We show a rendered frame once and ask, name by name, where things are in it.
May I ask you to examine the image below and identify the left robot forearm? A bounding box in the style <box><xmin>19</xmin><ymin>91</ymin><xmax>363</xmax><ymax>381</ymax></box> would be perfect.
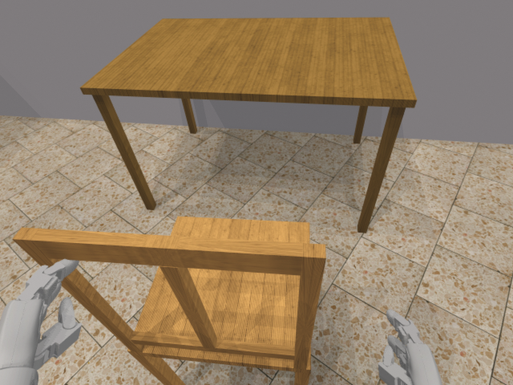
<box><xmin>0</xmin><ymin>367</ymin><xmax>38</xmax><ymax>385</ymax></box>

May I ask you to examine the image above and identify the table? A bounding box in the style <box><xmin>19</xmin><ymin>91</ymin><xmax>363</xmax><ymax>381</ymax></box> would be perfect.
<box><xmin>80</xmin><ymin>18</ymin><xmax>417</xmax><ymax>233</ymax></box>

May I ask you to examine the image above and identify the right robot hand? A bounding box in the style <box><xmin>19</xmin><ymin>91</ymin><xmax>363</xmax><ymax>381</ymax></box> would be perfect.
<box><xmin>378</xmin><ymin>309</ymin><xmax>442</xmax><ymax>385</ymax></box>

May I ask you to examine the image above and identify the left robot hand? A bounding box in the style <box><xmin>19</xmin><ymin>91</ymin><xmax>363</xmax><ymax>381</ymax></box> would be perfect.
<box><xmin>0</xmin><ymin>259</ymin><xmax>82</xmax><ymax>370</ymax></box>

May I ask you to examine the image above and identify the chair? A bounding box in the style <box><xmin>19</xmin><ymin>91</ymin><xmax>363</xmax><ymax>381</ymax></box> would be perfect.
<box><xmin>12</xmin><ymin>217</ymin><xmax>326</xmax><ymax>385</ymax></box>

